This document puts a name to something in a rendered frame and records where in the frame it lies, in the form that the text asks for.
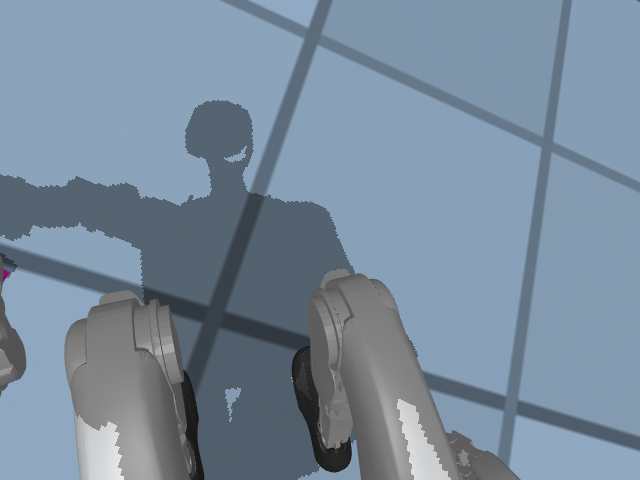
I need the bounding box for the right robot hand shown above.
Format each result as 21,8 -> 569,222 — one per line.
446,430 -> 520,480

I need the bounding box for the left robot foot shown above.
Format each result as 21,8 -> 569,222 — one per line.
180,369 -> 204,480

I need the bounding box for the left robot arm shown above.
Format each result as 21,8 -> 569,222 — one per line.
0,256 -> 26,396

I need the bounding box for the right robot foot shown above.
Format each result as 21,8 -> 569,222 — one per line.
292,346 -> 352,472

